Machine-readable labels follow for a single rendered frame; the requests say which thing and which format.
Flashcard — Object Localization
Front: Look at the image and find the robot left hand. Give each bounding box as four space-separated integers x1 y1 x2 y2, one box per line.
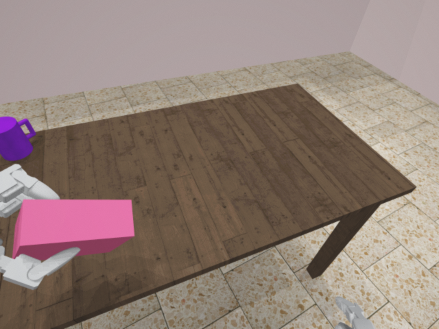
0 164 80 290

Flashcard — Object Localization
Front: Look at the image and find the sponge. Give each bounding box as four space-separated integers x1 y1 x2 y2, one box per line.
12 199 134 260

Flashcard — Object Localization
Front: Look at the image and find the table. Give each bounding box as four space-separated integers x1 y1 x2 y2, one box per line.
0 84 417 329

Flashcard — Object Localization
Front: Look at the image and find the robot right hand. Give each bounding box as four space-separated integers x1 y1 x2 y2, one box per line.
334 296 375 329

